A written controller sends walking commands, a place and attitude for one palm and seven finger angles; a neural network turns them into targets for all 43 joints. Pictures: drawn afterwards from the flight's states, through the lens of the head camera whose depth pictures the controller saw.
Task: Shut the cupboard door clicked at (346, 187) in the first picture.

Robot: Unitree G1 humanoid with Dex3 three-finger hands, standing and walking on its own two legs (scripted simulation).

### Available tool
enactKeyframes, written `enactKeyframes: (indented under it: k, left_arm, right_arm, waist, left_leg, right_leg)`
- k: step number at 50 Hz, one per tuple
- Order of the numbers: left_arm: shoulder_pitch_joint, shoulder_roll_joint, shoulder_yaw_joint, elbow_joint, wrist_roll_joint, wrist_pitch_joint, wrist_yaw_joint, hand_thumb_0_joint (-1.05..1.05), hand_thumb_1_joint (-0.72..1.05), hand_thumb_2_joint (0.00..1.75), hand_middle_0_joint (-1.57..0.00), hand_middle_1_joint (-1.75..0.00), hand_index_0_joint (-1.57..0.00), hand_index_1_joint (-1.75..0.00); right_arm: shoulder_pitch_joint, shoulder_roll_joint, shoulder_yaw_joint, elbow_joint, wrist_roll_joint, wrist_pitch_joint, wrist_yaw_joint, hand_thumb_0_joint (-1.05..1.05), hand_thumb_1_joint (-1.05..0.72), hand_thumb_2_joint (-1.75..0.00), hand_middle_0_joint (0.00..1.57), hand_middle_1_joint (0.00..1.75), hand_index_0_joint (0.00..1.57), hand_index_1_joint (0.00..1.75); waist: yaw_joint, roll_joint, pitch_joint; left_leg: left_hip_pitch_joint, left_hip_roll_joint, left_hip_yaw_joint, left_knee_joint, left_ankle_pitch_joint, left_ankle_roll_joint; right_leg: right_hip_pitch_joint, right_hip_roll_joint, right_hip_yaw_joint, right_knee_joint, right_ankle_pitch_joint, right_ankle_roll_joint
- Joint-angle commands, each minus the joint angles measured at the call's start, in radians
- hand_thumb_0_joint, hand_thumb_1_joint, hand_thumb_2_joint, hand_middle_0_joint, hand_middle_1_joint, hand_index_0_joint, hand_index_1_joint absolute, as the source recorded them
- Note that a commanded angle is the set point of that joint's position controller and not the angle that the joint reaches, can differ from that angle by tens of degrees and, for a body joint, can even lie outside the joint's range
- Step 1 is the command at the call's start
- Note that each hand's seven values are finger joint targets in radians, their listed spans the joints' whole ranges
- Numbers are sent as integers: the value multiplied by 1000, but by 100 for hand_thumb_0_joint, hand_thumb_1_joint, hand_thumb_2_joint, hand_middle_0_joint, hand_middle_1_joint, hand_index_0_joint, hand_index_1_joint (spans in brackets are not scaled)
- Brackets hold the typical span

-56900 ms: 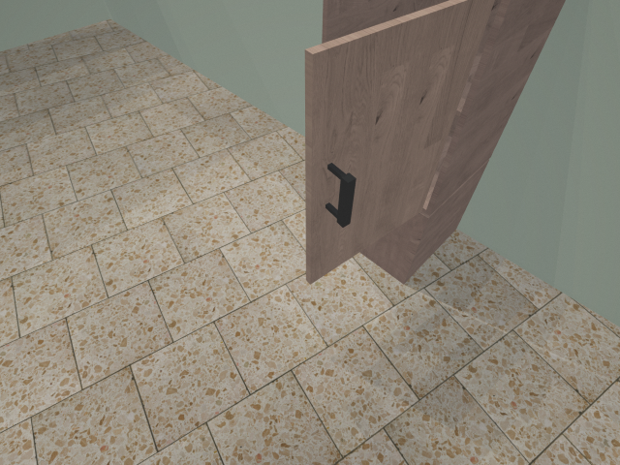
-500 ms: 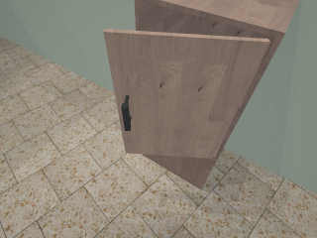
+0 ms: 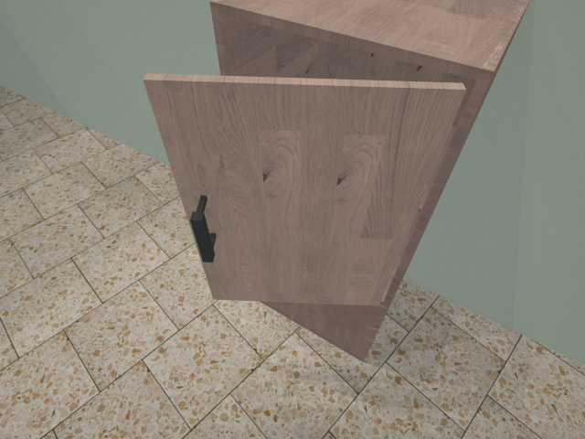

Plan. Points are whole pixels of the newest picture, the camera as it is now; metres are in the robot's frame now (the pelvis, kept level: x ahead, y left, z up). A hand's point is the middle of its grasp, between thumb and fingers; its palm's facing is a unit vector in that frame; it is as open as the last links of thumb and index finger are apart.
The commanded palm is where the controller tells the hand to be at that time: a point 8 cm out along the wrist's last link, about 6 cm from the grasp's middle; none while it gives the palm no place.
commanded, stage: come to a stop and stand still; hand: left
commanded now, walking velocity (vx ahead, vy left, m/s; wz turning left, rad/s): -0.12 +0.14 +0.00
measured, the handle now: (205, 229) +0.46 +0.19 -0.03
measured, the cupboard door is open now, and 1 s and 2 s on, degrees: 30 30 30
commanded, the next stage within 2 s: look again from close up in 0.94 s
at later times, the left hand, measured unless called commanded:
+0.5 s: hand out of the picture +0.03 +0.24 -0.18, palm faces +0.04 -0.97 -0.23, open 7.4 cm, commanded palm none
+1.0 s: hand out of the picture -0.11 +0.25 -0.18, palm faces +0.07 -0.98 -0.17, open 7.4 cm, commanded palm none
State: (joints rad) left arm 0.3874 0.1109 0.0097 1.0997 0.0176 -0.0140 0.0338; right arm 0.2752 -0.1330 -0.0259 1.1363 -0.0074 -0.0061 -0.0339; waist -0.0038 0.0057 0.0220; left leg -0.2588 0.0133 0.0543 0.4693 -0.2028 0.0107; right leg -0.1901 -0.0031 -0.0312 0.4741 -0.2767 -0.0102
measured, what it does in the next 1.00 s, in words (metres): shifts its weight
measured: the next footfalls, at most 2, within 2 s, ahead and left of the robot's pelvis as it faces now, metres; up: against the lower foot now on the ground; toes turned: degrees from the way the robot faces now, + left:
none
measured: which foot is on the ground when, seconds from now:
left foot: down 0.00-1.00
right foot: down 0.00-1.00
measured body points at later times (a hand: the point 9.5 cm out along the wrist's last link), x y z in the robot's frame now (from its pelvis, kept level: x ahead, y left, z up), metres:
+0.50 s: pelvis -0.02 +0.05 -0.01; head -0.02 +0.06 +0.44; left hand +0.02 +0.29 -0.16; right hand +0.05 -0.19 -0.15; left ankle +0.03 +0.11 -0.74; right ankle -0.01 -0.11 -0.74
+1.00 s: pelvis -0.04 +0.08 +0.00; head -0.05 +0.10 +0.45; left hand -0.11 +0.30 -0.17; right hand +0.01 -0.16 -0.15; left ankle +0.03 +0.11 -0.74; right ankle -0.01 -0.10 -0.74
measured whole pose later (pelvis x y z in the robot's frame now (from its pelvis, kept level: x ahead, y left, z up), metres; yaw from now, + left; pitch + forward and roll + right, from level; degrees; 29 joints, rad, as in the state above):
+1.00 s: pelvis -0.04 +0.08 +0.00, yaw +3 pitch -1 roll -1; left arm 0.44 0.17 -0.01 1.07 0.03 0.01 0.03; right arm 0.25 -0.18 -0.01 1.03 -0.01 0.01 0.00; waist 0.02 -0.02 0.00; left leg -0.29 -0.10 0.07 0.43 -0.12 0.12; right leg -0.23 -0.05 0.08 0.47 -0.25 -0.01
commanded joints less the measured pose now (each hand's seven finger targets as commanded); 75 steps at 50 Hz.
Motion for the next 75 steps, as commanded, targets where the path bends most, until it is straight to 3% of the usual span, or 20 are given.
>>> enactKeyframes:
  k: [1, 6, 9, 11, 13, 14, 15, 16, 17, 18, 20, 21, 23, 24, 28, 32, 52, 60, 66, 75]
  left_arm:
    - [67, 114, 10, -35, -4, -26, 21, 0, 90, 90, -20, -30, -20, -30]
    - [40, 158, 33, -67, -1, -6, 30, 0, 90, 90, -20, -30, -20, -30]
    - [-8, 167, 38, -85, 1, 4, 27, 0, 90, 90, -20, -30, -20, -30]
    - [-40, 162, 38, -98, 3, 8, 25, 0, 90, 90, -20, -30, -20, -30]
    - [-61, 152, 37, -113, 3, 13, 22, 0, 90, 90, -20, -30, -20, -30]
    - [50, 169, 28, -80, 8, -17, 46, 0, 90, 90, -20, -30, -20, -30]
    - [-16, 220, 31, -113, 8, -32, 43, 0, 90, 90, -20, -30, -20, -30]
    - [-41, 210, 33, -137, 7, -34, 40, 0, 90, 90, -20, -30, -20, -30]
    - [-54, 189, 27, -150, 4, -30, 37, 0, 90, 90, -20, -30, -20, -30]
    - [-57, 188, 23, -160, 2, -19, 33, 0, 90, 90, -20, -30, -20, -30]
    - [-57, 174, 20, -165, 8, 4, 30, 0, 90, 90, -20, -30, -20, -30]
    - [-49, 168, 17, -164, 8, 13, 27, 0, 90, 90, -20, -30, -20, -30]
    - [-42, 162, 13, -169, 9, 20, 19, 0, 90, 90, -20, -30, -20, -30]
    - [-47, 163, 12, -175, 10, 23, 15, 0, 90, 90, -20, -30, -20, -30]
    - [-21, 169, 13, -184, 14, 26, 6, 0, 90, 90, -20, -30, -20, -30]
    - [-3, 175, 10, -183, 13, 19, 3, 0, 90, 90, -20, -30, -20, -30]
    - [127, 133, -13, -47, 11, -1, 6, 0, 90, 90, -20, -30, -20, -30]
    - [183, 109, -7, -15, 15, 6, 7, 0, 90, 90, -20, -30, -20, -30]
    - [151, 103, -5, -27, 11, -1, 6, 0, 90, 90, -20, -30, -20, -30]
    - [162, 93, 1, -30, 14, 3, 5, 0, 90, 90, -20, -30, -20, -30]
  right_arm:
    - [47, -56, -3, -20, 8, -13, 1, 0, -90, -90, 20, 30, 20, 30]
    - [21, -76, -21, -56, 4, 18, 1, 0, -90, -90, 20, 30, 20, 30]
    - [8, -74, -29, -70, 3, 29, 2, 0, -90, -90, 20, 30, 20, 30]
    - [11, -73, -30, -75, 2, 29, 5, 0, -90, -90, 20, 30, 20, 30]
    - [17, -86, -28, -77, 0, 20, 8, 0, -90, -90, 20, 30, 20, 30]
    - [-96, -123, -20, -171, 2, -2, 14, 0, -90, -90, 20, 30, 20, 30]
    - [-46, -106, -10, -209, 2, 1, 16, 0, -90, -90, 20, 30, 20, 30]
    - [20, -76, -10, -195, -2, -6, 19, 0, -90, -90, 20, 30, 20, 30]
    - [19, -101, -12, -194, -4, -10, 18, 0, -90, -90, 20, 30, 20, 30]
    - [4, -117, -14, -201, -2, -11, 18, 0, -90, -90, 20, 30, 20, 30]
    - [-26, -146, -11, -223, -8, -11, 16, 0, -90, -90, 20, 30, 20, 30]
    - [-35, -155, -10, -236, -9, -9, 16, 0, -90, -90, 20, 30, 20, 30]
    - [-46, -172, -14, -259, -11, -4, 19, 0, -90, -90, 20, 30, 20, 30]
    - [-47, -184, -18, -263, -13, -1, 22, 0, -90, -90, 20, 30, 20, 30]
    - [-52, -201, -23, -271, -14, 0, 24, 0, -90, -90, 20, 30, 20, 30]
    - [-46, -200, -21, -260, -12, -3, 26, 0, -90, -90, 20, 30, 20, 30]
    - [-15, -179, -14, -140, 1, -5, 24, 0, -90, -90, 20, 30, 20, 30]
    - [-13, -171, -21, -119, 0, 3, 22, 0, -90, -90, 20, 30, 20, 30]
    - [10, -145, -19, -106, -1, 4, 20, 0, -90, -90, 20, 30, 20, 30]
    - [17, -141, -22, -103, -3, 2, 19, 0, -90, -90, 20, 30, 20, 30]
  waist:
    - [6, -28, 14]
    - [15, -103, 17]
    - [11, -123, 39]
    - [-1, -119, 46]
    - [-4, -52, 32]
    - [42, -65, -11]
    - [-21, -70, -57]
    - [-33, -144, -138]
    - [-19, -96, -152]
    - [-9, -4, -122]
    - [15, 112, 7]
    - [21, 105, 52]
    - [21, 44, 89]
    - [17, 53, 97]
    - [25, 51, 52]
    - [22, 31, 16]
    - [14, 12, 51]
    - [36, 14, 57]
    - [13, -27, 64]
    - [28, -7, 60]
  left_leg:
    - [59, 73, -58, -46, 209, -2]
    - [2, 37, -18, 46, 83, -25]
    - [8, 27, -19, 100, 4, -27]
    - [42, 36, -31, 72, 37, -20]
    - [97, 69, -64, 10, 140, -3]
    - [37, 66, -54, 188, 62, -15]
    - [-2, 33, -42, 153, -69, -23]
    - [1, 27, -43, 86, -81, -4]
    - [32, 35, -50, 45, 15, 5]
    - [49, 60, -77, 31, 120, 16]
    - [-38, 116, -166, -24, 182, 57]
    - [-87, 123, -192, -68, 80, 65]
    - [-148, 114, -226, -146, -193, 64]
    - [-166, 113, -239, -185, -306, 60]
    - [-160, 129, -270, -247, -398, 66]
    - [-109, 117, -263, -245, -359, 58]
    - [-50, 98, -251, -273, -332, 36]
    - [-114, 98, -247, -293, -392, 36]
    - [-54, 68, -215, -238, -317, 24]
    - [-105, 83, -228, -261, -370, 31]
  right_leg:
    - [9, -149, 116, -81, 498, -25]
    - [38, -233, 179, -73, 603, -72]
    - [-19, -266, 205, -96, 498, -120]
    - [-68, -244, 192, -95, 390, -112]
    - [-109, -179, 142, -60, 254, -70]
    - [-44, -195, 223, -76, 587, -30]
    - [30, -275, 231, -54, 772, -56]
    - [92, -247, 165, 26, 733, -72]
    - [91, -199, 123, 68, 639, -63]
    - [37, -159, 99, 68, 427, -49]
    - [-31, -82, 48, 40, 52, -26]
    - [-39, -61, 31, 30, -37, -21]
    - [-46, -51, 29, 21, -78, -23]
    - [-53, -46, 23, 29, -93, -22]
    - [-43, -39, 9, 50, -84, -19]
    - [-49, -42, 35, 14, -69, -22]
    - [-103, -46, 117, -53, -62, -25]
    - [-60, -29, 97, -32, -66, -23]
    - [-148, -47, 154, -93, -141, -30]
    - [-102, -26, 129, -55, -115, -27]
